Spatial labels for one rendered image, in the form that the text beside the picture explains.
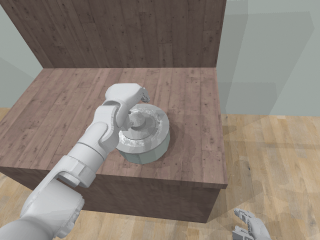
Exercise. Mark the right robot hand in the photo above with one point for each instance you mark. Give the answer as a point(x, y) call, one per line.
point(256, 227)

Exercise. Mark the table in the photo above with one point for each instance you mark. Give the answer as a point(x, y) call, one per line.
point(168, 47)

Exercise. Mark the pot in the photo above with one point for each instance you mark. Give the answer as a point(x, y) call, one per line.
point(148, 157)

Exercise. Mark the left robot hand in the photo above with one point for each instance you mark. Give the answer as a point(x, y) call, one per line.
point(130, 94)

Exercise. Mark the knob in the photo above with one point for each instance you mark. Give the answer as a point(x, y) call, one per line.
point(139, 121)

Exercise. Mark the lid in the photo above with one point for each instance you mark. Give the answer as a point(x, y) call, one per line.
point(147, 139)

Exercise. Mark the robot left upper arm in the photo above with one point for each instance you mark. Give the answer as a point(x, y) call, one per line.
point(52, 214)

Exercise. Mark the robot left forearm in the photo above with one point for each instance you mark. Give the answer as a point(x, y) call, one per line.
point(80, 165)

